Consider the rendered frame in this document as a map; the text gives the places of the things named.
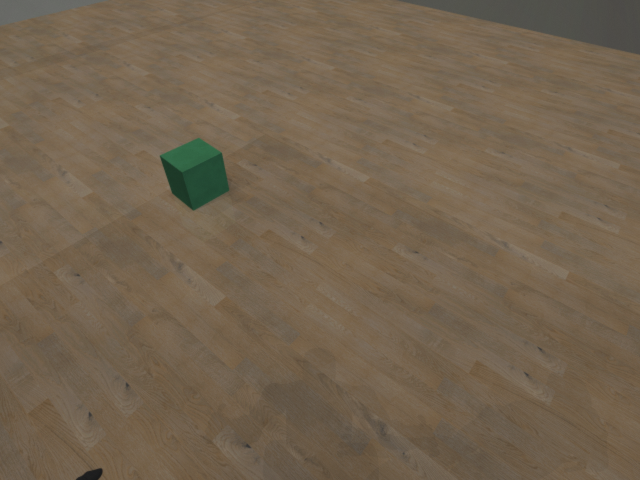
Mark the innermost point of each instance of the carton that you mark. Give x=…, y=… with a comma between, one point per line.
x=195, y=172

